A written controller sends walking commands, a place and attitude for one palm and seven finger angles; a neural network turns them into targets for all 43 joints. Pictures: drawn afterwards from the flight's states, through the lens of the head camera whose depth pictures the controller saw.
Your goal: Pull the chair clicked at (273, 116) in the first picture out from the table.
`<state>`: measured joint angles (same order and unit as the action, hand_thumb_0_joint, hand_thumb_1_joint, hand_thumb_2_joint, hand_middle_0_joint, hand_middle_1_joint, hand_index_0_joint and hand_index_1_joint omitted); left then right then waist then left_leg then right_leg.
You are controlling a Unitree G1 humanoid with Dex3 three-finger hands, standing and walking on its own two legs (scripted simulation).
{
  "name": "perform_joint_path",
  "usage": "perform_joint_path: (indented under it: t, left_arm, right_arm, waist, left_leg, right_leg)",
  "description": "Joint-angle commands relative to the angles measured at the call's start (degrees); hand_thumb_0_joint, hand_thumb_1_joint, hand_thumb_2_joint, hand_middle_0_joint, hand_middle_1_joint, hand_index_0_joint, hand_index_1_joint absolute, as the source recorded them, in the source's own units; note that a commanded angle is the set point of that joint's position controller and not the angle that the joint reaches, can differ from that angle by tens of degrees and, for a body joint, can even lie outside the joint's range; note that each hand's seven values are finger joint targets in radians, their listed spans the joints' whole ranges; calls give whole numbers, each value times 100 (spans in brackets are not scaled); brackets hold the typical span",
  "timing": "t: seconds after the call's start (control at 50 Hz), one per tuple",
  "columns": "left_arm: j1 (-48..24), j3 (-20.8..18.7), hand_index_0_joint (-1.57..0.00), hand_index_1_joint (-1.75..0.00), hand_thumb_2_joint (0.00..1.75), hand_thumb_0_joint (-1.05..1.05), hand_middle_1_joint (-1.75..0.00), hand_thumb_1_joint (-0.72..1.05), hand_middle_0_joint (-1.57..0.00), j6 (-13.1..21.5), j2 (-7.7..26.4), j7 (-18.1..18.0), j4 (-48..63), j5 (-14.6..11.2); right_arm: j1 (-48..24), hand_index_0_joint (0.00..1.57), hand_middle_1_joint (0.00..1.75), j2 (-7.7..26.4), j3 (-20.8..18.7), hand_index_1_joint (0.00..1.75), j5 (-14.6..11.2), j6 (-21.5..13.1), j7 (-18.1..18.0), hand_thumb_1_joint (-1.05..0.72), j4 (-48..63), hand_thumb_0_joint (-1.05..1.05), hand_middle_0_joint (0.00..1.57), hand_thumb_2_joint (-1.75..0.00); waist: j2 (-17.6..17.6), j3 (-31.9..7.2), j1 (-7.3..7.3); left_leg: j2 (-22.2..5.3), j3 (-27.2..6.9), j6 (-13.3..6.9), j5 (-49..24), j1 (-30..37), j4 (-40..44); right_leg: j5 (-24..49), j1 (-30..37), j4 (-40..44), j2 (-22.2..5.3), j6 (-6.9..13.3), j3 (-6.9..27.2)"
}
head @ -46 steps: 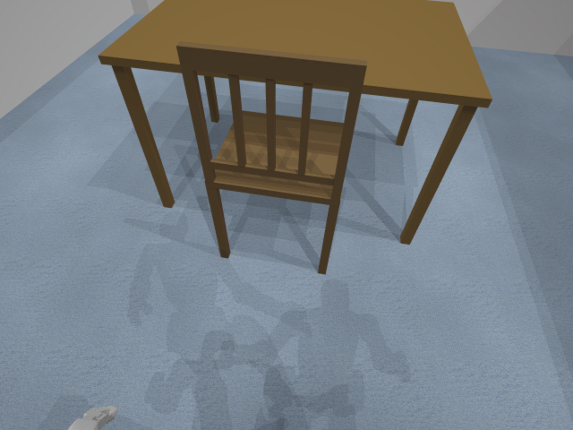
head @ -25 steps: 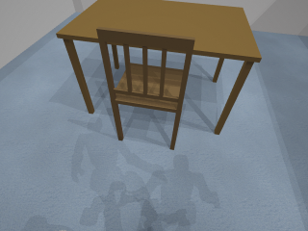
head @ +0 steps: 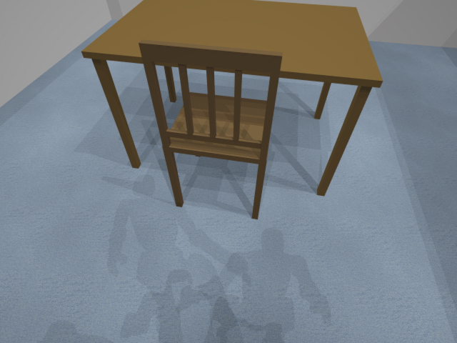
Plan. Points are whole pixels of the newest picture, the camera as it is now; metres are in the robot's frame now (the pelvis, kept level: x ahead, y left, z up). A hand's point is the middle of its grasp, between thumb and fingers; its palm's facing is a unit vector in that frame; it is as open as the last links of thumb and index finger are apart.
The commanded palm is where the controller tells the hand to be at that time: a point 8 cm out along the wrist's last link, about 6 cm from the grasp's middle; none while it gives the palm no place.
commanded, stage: look at it before walking up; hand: left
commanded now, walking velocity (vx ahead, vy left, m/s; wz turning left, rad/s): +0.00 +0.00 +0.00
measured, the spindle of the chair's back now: (211, 104) +0.89 +0.11 -0.10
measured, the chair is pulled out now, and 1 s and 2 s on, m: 0.00 0.00 0.00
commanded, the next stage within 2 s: turn to face it in 0.62 s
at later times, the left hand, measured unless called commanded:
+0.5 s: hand out of the picture +0.08 +0.24 -0.15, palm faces -0.01 -0.95 -0.32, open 7.4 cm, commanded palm none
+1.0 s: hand out of the picture +0.08 +0.23 -0.16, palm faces -0.04 -0.94 -0.33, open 7.4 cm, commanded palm none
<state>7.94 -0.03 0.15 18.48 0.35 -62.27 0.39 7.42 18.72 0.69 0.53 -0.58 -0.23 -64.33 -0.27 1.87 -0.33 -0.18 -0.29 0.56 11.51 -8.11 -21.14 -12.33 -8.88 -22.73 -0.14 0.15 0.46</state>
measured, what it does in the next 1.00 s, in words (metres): stands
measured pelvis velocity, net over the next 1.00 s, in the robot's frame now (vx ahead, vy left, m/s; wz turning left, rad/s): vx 0.00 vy -0.01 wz -0.04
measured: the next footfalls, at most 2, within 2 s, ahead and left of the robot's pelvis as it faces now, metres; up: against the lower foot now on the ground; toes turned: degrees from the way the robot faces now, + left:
left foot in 1.92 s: +0.36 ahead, +0.04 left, +0.00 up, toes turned -3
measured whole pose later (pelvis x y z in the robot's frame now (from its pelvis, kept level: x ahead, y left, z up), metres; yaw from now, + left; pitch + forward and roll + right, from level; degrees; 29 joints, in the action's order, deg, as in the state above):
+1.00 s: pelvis +0.00 -0.01 +0.00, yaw -2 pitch -1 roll +0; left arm 8.5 -1.0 -0.5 18.5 0.2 -61.9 0.5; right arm 6.5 18.5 0.3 0.5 -0.7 -1.1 -62.7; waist -0.2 2.1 0.4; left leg -1.8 1.6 1.5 12.4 -7.8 -21.7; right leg -12.3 -9.5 -23.2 1.5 0.9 2.3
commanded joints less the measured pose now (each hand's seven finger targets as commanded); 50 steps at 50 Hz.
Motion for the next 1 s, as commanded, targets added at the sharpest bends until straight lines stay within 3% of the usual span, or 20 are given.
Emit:
perform_joint_path:
  t: [0.0, 0.68, 0.82, 0.98]
  left_arm:
    - [-228, -216, -20, -30, 90, 0, -30, 90, -20, 140, 1192, -103, 356, 22]
    - [-227, -254, -20, -30, 90, 0, -30, 90, -20, 165, 1245, -98, 336, 21]
    - [-251, -279, -20, -30, 90, 0, -30, 90, -20, 136, 1255, -84, 370, 28]
    - [61, -230, -20, -30, 90, 0, -30, 90, -20, -17, 782, -111, 419, 32]
  right_arm:
    - [-281, 20, 30, 1130, -237, 30, 0, -124, -57, -90, 365, 0, 20, -90]
    - [-321, 20, 30, 1188, -227, 30, -6, -138, -81, -90, 382, 0, 20, -90]
    - [-260, 20, 30, 1211, -255, 30, 3, -143, -107, -90, 400, 0, 20, -90]
    - [66, 20, 30, 643, -214, 30, 7, -40, -133, -90, 466, 0, 20, -90]
  waist:
    - [104, -312, 42]
    - [-7, -390, 54]
    - [1, -392, 36]
    - [73, -417, 14]
  left_leg:
    - [-606, -495, -192, -491, -30, 337]
    - [-658, -485, -160, -912, 149, 374]
    - [-715, -354, -144, -886, 255, 330]
    - [-726, -67, -42, -736, 143, -19]
  right_leg:
    - [476, 28, 463, -657, 144, 592]
    - [1022, 200, 493, -663, 154, 551]
    - [1201, 105, 440, -607, 191, 688]
    - [1453, -106, 112, -582, 167, 862]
